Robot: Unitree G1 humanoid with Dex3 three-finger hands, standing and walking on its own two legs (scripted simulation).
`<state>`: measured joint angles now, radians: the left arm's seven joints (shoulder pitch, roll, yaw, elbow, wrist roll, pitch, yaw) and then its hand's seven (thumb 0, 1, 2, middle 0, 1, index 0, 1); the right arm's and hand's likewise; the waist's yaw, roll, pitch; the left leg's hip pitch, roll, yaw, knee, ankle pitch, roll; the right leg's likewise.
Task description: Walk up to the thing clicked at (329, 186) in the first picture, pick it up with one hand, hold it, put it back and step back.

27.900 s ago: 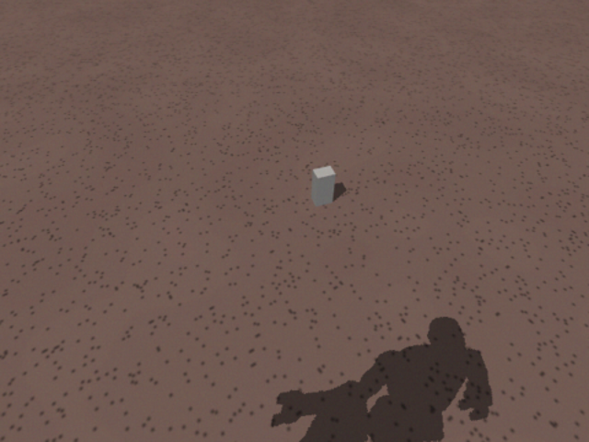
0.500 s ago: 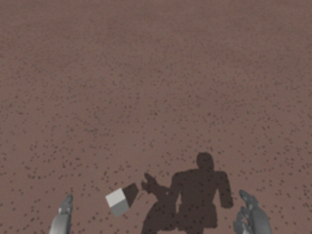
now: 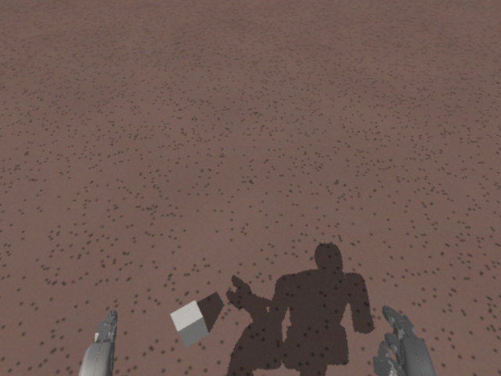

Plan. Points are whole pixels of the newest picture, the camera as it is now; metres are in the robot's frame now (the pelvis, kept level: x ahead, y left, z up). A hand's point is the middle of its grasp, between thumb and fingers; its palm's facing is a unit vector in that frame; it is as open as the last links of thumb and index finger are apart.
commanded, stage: home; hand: left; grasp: from the side
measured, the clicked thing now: (190, 324) +0.42 +0.21 -0.63
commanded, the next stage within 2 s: stand in 0.08 s
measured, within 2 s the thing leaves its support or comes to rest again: neither
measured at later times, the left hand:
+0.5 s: hand (139, 374) +0.17 +0.18 -0.07, palm faces +0.02 -0.95 -0.32, open 12.9 cm
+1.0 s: hand out of the picture +0.06 +0.25 -0.11, palm faces -0.01 -0.94 -0.33, open 7.4 cm
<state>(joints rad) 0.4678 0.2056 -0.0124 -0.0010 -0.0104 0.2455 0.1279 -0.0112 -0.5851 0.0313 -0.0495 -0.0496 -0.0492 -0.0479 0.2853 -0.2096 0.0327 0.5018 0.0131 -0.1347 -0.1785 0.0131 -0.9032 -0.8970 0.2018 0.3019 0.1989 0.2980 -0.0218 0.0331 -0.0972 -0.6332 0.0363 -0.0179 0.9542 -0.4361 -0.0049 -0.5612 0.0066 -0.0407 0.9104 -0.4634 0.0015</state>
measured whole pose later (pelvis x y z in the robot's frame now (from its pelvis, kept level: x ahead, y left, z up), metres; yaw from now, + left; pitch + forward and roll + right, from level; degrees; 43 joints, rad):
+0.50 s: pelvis +0.00 +0.00 +0.00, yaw +0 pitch +4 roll -1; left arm 0.37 0.24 -0.02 0.20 0.05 0.13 0.08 -0.01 0.03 0.61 -0.19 -0.26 -0.18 -0.26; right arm 0.23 -0.23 0.02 0.61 -0.06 -0.10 -0.12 0.01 -0.90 -0.90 0.20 0.30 0.20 0.30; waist -0.01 0.01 -0.04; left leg -0.56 0.02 -0.01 0.92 -0.42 0.00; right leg -0.50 0.00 -0.03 0.90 -0.46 0.00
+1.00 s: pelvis -0.01 +0.01 +0.05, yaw +0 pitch -4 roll +0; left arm 0.21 0.31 0.01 0.98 0.03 0.00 0.02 0.01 0.90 0.90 -0.20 -0.30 -0.20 -0.30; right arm 0.18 -0.30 -0.02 1.03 -0.03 0.00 0.00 0.01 -0.91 -0.90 0.20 0.30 0.20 0.30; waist 0.01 0.00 0.05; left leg -0.22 -0.01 0.02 0.51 -0.23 0.02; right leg -0.18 -0.03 -0.01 0.51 -0.27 0.03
